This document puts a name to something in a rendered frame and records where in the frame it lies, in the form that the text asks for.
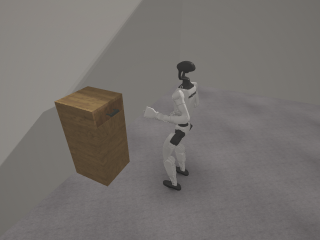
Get robot left hand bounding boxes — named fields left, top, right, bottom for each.
left=143, top=107, right=156, bottom=119

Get left robot thigh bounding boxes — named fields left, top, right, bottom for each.
left=162, top=131, right=182, bottom=165

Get handle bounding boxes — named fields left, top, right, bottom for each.
left=106, top=109, right=119, bottom=117

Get left robot forearm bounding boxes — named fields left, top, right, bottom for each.
left=154, top=112, right=188, bottom=125

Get cabinet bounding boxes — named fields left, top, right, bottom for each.
left=54, top=86, right=130, bottom=187

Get left robot upper arm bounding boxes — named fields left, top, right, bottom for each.
left=172, top=89, right=190, bottom=124

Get right robot upper arm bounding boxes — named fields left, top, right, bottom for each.
left=191, top=82, right=200, bottom=108

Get drawer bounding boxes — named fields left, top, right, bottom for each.
left=94, top=97, right=123, bottom=128

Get left robot shin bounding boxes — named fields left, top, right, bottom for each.
left=163, top=159, right=177, bottom=186

